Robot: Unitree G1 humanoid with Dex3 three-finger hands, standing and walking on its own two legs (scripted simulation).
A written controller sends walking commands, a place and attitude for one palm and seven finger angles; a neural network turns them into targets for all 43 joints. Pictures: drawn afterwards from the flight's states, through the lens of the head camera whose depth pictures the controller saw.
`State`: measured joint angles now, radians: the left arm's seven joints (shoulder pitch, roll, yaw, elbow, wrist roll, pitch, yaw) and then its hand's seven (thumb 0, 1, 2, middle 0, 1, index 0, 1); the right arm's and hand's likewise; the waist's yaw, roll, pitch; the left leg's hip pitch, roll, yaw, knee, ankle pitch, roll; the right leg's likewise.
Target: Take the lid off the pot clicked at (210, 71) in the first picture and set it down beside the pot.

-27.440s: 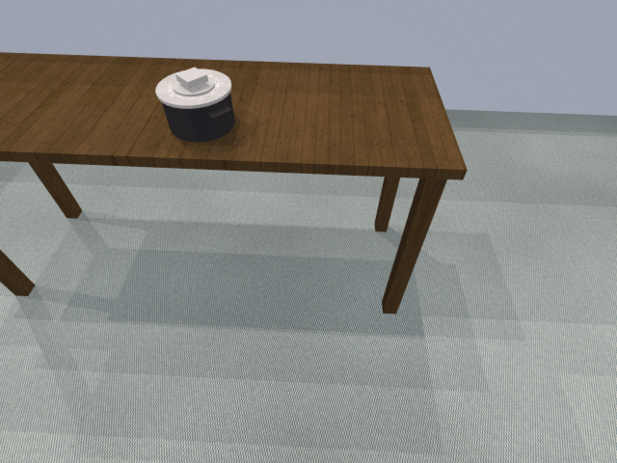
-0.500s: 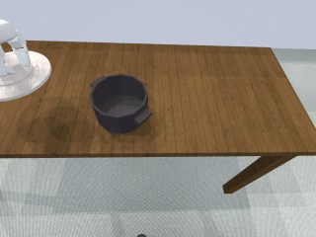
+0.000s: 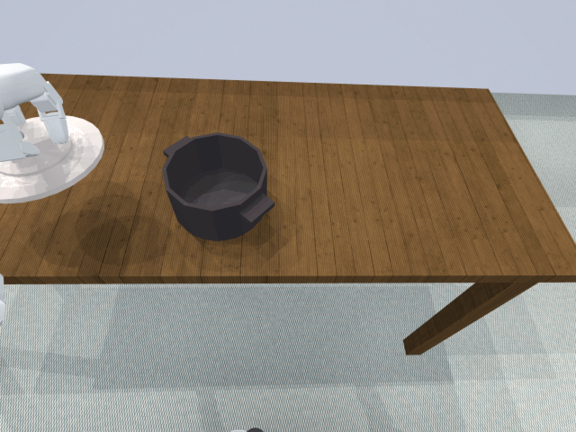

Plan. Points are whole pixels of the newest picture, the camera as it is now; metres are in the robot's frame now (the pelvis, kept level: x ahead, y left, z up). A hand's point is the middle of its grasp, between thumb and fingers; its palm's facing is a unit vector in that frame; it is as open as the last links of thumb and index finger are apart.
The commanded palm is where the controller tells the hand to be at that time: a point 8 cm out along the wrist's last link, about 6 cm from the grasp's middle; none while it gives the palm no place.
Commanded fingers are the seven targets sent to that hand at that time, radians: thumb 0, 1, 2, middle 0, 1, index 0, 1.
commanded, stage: lower the lid onto the table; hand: left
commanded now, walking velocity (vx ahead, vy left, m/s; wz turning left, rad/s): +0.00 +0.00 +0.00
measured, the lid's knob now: (26, 140) +0.48 +0.35 +0.11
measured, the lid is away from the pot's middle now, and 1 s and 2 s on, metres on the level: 0.24 0.26 0.26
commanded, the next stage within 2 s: open the fingers wide in 1.94 s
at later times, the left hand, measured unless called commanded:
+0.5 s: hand (33, 151) +0.46 +0.34 +0.11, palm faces -0.46 -0.12 -0.88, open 6.3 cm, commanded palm +0.50 +0.34 +0.18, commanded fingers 0.00 0.45 1.18 -0.74 -0.95 -0.94 -1.05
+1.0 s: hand (33, 171) +0.45 +0.35 +0.08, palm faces -0.48 -0.13 -0.87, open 6.3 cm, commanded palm +0.50 +0.34 +0.15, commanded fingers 0.00 0.45 1.18 -0.74 -0.95 -0.94 -1.05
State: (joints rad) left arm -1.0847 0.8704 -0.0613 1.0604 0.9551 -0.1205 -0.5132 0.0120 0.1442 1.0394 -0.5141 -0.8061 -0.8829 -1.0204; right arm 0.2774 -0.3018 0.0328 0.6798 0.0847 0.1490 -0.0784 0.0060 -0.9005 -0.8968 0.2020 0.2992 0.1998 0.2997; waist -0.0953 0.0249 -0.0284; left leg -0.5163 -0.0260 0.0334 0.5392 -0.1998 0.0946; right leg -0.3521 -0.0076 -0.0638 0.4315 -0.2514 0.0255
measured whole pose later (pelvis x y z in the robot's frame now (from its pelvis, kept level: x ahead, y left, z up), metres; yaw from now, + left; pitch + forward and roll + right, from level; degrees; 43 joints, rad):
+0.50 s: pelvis +0.00 +0.01 +0.00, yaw -1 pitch +12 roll -4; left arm -1.05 0.89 -0.03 1.11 0.97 -0.16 -0.47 0.01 0.15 1.04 -0.51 -0.81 -0.88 -1.02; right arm 0.32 -0.30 0.03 0.69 0.09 0.14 -0.10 0.01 -0.90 -0.90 0.20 0.30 0.20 0.30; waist -0.12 0.02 -0.03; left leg -0.57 -0.02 0.05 0.60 -0.23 0.10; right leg -0.41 0.00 -0.05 0.47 -0.27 0.03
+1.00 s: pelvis +0.00 +0.02 -0.01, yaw -2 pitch +13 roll -5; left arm -1.01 0.87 -0.01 1.13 0.99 -0.18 -0.44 0.01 0.15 1.04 -0.51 -0.81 -0.88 -1.02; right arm 0.32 -0.29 0.03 0.69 0.08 0.15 -0.10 0.00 -0.90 -0.90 0.20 0.30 0.20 0.30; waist -0.11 0.02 -0.05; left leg -0.64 -0.02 0.05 0.65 -0.25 0.12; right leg -0.47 0.00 -0.04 0.52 -0.28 0.02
